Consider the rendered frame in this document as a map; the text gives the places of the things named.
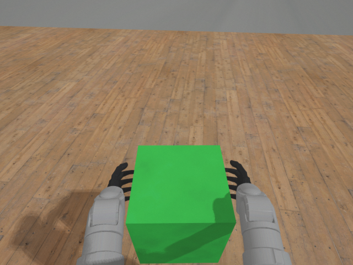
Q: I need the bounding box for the robot left forearm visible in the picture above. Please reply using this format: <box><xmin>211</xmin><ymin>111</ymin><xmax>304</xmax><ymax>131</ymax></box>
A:
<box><xmin>76</xmin><ymin>186</ymin><xmax>125</xmax><ymax>265</ymax></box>

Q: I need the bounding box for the robot right hand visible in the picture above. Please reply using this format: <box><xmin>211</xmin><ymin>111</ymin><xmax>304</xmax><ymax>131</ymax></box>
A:
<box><xmin>225</xmin><ymin>160</ymin><xmax>251</xmax><ymax>199</ymax></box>

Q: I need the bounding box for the robot left hand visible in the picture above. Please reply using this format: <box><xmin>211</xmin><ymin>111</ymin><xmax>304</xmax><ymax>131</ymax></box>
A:
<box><xmin>107</xmin><ymin>162</ymin><xmax>134</xmax><ymax>201</ymax></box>

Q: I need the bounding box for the carton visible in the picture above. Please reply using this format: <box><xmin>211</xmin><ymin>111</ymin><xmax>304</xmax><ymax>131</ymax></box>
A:
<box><xmin>126</xmin><ymin>145</ymin><xmax>236</xmax><ymax>264</ymax></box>

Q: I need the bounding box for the robot right forearm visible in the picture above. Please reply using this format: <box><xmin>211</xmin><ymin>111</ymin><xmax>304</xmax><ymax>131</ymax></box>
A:
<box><xmin>236</xmin><ymin>183</ymin><xmax>292</xmax><ymax>265</ymax></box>

